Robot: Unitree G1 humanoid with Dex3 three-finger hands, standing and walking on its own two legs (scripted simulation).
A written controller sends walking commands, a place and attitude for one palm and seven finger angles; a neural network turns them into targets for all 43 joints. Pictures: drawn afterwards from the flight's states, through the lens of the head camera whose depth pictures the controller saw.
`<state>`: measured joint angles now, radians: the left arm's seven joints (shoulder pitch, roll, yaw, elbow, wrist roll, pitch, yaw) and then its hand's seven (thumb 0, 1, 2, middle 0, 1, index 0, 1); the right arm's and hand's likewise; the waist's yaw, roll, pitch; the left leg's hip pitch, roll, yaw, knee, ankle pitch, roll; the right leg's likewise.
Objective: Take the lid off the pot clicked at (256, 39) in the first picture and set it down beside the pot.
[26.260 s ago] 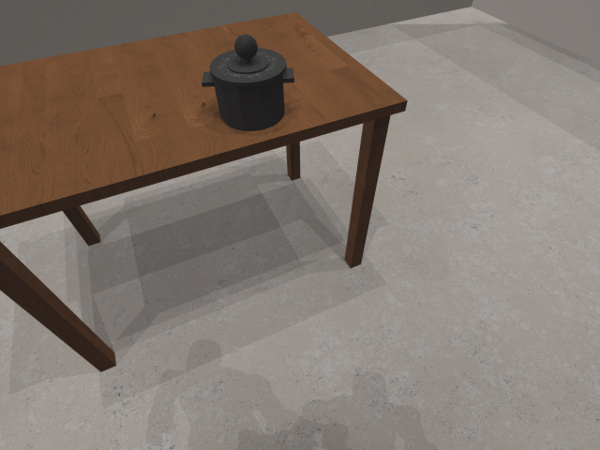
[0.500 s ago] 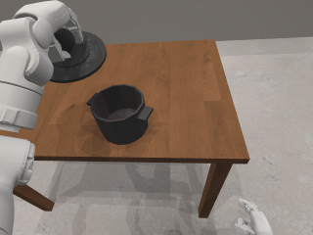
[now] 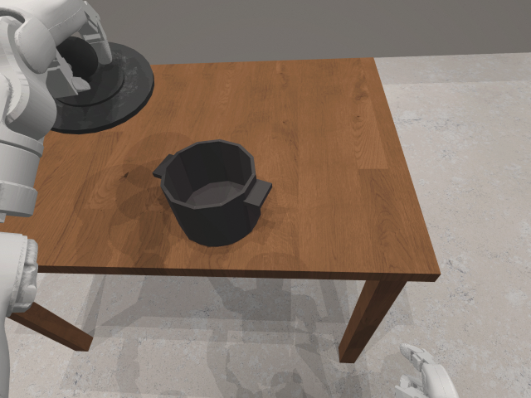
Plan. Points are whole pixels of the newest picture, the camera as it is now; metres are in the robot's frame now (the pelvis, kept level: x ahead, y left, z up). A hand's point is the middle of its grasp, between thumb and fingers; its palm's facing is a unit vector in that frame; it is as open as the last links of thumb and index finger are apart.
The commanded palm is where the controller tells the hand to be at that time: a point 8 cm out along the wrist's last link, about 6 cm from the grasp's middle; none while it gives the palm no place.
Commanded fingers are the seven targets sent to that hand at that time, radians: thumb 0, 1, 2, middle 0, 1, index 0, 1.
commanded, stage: move the lid sideways beside the pot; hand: left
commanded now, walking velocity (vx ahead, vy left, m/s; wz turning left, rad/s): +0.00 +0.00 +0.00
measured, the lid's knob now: (76, 58) +0.46 +0.25 +0.29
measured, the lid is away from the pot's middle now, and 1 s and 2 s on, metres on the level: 0.14 0.24 0.24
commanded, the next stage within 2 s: lower the lid onto the table in 0.98 s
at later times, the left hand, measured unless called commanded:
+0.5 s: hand (33, 70) +0.43 +0.28 +0.29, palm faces -0.07 -0.01 -1.00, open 7.6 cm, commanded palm +0.39 +0.29 +0.36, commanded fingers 0.00 0.57 1.12 -1.03 -1.00 -0.91 -0.94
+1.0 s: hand out of the picture +0.42 +0.34 +0.29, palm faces -0.11 -0.03 -0.99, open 7.6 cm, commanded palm +0.39 +0.33 +0.36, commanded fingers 0.00 0.57 1.12 -1.03 -1.00 -0.91 -0.94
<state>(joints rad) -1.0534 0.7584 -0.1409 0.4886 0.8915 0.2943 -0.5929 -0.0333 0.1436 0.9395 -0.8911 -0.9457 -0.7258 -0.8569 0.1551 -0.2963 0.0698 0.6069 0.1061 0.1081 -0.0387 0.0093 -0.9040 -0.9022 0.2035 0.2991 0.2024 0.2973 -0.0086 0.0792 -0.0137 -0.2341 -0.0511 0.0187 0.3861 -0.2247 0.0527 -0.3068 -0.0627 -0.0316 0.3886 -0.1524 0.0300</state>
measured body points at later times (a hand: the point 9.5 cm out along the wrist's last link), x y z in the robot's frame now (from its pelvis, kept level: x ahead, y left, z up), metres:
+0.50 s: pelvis +0.00 +0.00 +0.00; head +0.04 -0.03 +0.45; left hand +0.42 +0.28 +0.35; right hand +0.17 -0.24 -0.12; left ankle -0.02 +0.09 -0.74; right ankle +0.02 -0.14 -0.74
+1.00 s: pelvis +0.00 -0.01 +0.00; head +0.05 -0.03 +0.45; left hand +0.42 +0.33 +0.34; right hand +0.13 -0.27 -0.13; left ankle -0.02 +0.09 -0.74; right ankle +0.02 -0.14 -0.74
